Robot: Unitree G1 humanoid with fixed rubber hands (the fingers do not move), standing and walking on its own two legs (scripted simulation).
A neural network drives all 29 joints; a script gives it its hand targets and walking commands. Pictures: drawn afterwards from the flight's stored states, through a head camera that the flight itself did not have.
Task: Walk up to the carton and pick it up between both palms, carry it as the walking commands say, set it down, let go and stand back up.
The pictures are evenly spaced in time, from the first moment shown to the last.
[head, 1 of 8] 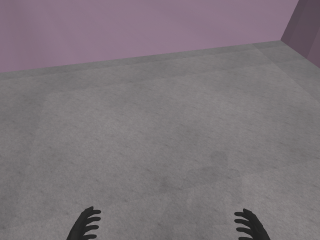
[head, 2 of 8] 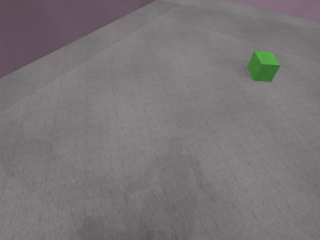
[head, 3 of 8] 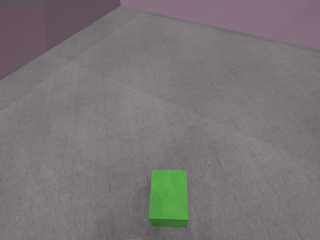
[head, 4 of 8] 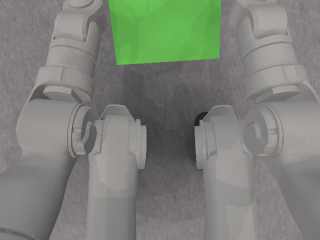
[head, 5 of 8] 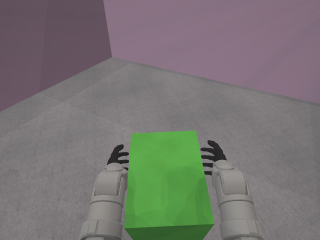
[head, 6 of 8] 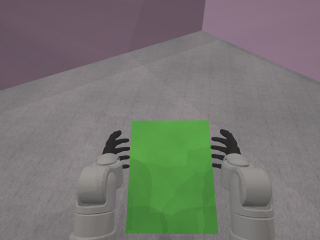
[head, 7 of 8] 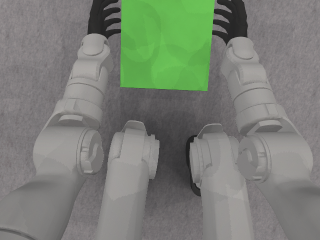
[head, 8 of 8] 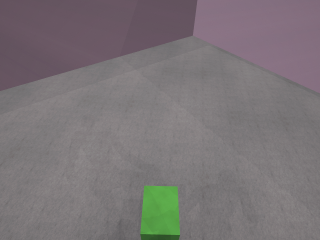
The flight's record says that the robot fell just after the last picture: no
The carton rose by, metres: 0.68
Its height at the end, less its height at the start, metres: +0.00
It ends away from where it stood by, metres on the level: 0.12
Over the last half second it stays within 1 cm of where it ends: yes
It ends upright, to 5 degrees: yes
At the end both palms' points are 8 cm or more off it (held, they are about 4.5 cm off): yes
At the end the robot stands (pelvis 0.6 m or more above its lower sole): yes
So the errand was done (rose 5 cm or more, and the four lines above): yes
